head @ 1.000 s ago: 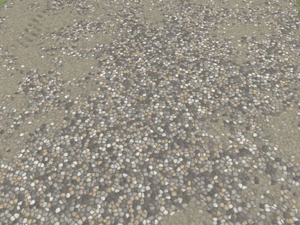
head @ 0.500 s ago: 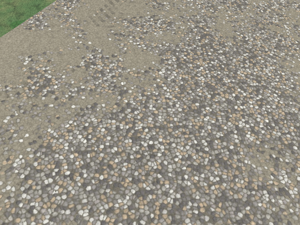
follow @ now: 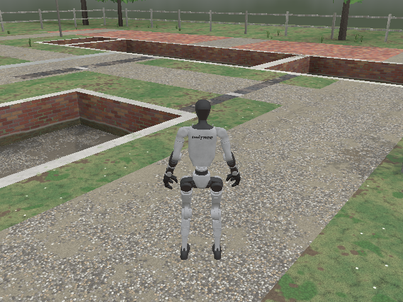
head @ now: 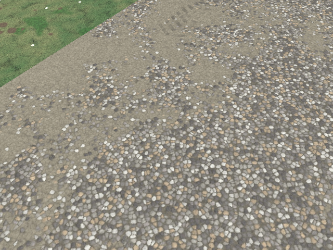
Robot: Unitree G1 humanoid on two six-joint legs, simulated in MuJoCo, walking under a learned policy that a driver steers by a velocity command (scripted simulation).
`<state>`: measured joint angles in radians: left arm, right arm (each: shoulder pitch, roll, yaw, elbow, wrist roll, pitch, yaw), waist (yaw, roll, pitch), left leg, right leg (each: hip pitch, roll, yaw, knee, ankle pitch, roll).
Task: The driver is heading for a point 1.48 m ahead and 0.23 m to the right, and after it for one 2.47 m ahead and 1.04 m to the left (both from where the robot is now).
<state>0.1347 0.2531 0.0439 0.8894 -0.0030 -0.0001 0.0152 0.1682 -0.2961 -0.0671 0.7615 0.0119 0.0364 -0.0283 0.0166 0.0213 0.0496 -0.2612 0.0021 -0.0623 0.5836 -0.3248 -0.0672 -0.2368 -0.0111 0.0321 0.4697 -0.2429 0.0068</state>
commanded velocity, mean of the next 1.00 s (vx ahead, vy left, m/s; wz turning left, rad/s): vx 0.00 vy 0.00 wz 0.03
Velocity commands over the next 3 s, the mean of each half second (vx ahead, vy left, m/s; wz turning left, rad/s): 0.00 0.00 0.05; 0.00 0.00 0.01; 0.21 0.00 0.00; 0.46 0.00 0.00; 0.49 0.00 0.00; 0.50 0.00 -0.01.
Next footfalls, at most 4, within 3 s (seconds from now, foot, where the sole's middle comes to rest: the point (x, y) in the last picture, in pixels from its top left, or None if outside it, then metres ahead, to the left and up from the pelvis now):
0.02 left None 0.03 0.14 -0.78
1.78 left None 0.42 0.12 -0.78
2.32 right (209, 189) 0.73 -0.12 -0.78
2.86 left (158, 132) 1.04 0.11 -0.78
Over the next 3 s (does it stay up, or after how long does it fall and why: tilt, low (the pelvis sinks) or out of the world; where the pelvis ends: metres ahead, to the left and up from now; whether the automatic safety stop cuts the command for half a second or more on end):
stays up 0.94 0.03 -0.01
